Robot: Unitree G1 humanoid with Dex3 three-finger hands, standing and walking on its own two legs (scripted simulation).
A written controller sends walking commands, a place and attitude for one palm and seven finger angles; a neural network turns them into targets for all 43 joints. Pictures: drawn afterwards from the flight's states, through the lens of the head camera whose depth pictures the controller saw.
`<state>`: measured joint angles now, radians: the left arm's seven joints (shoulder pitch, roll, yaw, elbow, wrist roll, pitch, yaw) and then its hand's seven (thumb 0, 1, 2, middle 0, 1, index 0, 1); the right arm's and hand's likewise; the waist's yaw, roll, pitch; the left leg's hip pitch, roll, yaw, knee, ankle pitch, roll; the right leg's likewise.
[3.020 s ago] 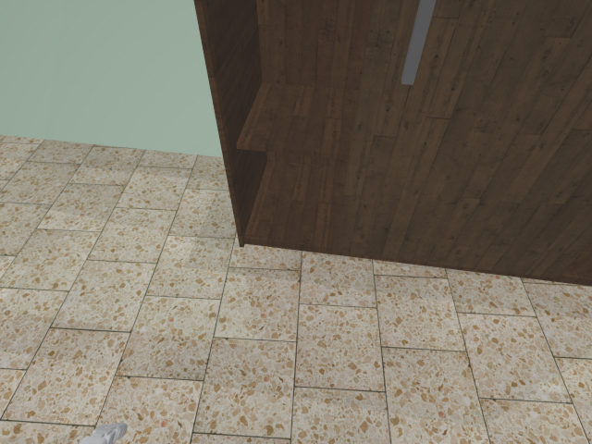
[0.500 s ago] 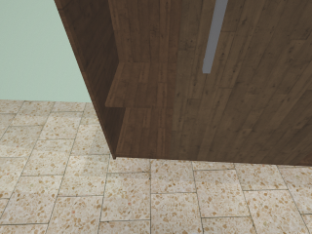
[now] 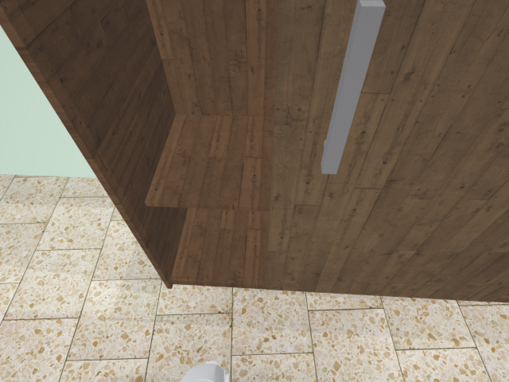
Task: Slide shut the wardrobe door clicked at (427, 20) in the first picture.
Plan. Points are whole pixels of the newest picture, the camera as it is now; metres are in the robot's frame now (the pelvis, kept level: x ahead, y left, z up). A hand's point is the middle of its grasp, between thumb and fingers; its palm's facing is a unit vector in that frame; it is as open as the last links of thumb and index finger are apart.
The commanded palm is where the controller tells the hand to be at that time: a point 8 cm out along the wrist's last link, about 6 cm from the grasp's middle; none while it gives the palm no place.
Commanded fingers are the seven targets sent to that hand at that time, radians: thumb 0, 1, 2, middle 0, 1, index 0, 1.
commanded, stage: come to a stop and stand still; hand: right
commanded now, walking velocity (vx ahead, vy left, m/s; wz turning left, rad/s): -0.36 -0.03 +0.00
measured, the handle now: (343, 95) +0.49 -0.09 +0.19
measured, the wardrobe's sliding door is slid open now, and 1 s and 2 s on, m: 0.39 0.39 0.39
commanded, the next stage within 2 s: look again from close up in 1.38 s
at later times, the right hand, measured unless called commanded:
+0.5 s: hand out of the picture +0.08 -0.22 -0.19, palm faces +0.09 +0.98 -0.18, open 7.4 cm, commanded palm none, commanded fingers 0.00 -0.90 -0.90 0.20 0.30 0.20 0.30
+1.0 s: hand out of the picture -0.06 -0.20 -0.17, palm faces +0.04 +0.98 -0.19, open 7.4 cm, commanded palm none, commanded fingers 0.00 -0.90 -0.90 0.20 0.30 0.20 0.30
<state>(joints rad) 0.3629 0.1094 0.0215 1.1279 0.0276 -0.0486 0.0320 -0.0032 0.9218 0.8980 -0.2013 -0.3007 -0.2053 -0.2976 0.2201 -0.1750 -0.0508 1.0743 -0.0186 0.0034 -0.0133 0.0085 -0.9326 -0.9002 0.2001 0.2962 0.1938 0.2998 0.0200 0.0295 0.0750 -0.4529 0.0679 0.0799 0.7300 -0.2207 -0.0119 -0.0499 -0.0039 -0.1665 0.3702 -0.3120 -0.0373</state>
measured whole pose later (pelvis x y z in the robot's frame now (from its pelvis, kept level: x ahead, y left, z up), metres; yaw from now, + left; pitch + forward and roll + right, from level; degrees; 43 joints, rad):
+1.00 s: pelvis -0.04 -0.04 +0.00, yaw +0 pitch -1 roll -1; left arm 0.29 0.15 0.01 1.16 0.01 0.01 0.02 0.00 0.92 0.90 -0.20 -0.30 -0.20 -0.30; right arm 0.31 -0.12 0.01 1.15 0.00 0.00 -0.04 0.00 -0.91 -0.90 0.20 0.30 0.20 0.30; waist 0.01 -0.01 0.02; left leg -0.12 0.00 0.02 0.41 -0.27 0.01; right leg -0.19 0.02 -0.08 0.36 -0.16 -0.04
